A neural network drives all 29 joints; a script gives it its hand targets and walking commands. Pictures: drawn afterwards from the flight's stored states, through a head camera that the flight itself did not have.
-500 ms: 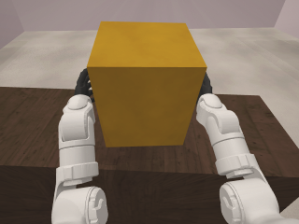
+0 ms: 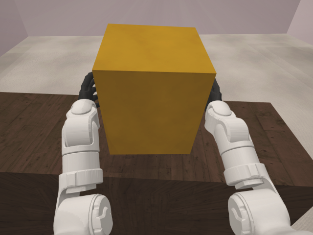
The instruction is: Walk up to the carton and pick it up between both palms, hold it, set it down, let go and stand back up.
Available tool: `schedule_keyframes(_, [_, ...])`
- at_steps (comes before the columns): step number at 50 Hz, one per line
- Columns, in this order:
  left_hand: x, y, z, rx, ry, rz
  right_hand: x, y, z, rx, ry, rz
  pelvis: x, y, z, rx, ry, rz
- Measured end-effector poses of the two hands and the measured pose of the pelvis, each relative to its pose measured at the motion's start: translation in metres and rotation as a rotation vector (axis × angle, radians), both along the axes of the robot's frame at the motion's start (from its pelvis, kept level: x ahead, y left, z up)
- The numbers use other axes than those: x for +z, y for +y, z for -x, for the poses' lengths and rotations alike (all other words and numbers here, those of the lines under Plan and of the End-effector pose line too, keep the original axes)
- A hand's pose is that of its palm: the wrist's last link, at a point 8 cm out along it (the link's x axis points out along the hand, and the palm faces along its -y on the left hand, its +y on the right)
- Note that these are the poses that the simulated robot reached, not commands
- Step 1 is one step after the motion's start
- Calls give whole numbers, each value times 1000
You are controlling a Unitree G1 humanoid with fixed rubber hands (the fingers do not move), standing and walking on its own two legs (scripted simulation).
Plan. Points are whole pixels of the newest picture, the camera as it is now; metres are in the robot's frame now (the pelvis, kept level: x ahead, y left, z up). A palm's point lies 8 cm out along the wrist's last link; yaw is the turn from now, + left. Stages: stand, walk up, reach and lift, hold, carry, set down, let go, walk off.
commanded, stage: hold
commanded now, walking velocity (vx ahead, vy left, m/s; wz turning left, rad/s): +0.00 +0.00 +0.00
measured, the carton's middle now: (151, 92) +0.40 +0.01 +0.23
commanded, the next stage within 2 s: none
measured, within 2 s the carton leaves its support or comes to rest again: neither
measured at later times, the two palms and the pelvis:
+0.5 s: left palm (89, 104) +0.38 +0.16 +0.21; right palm (210, 102) +0.38 -0.14 +0.21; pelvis +0.01 +0.00 +0.00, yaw +1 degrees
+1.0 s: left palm (89, 101) +0.38 +0.16 +0.22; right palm (211, 101) +0.37 -0.14 +0.21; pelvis +0.01 +0.00 +0.00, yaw +0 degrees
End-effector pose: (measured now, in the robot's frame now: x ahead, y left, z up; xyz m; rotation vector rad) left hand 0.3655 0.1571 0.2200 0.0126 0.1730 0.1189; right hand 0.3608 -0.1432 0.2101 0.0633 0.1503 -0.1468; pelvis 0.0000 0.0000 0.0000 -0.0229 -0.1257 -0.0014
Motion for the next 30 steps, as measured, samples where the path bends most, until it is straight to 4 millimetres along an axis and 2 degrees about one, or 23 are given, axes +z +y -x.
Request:
schedule_keyframes(16, [-1,5,-16,11,11,0,5,4,-20,17,11,12,1,-3,-6,10,34,-3])
schedule_keyframes(30, [-15,-2,-10,0,11,7,-10,-2,-11,2,11,-12,0,2,-14,4,23,4])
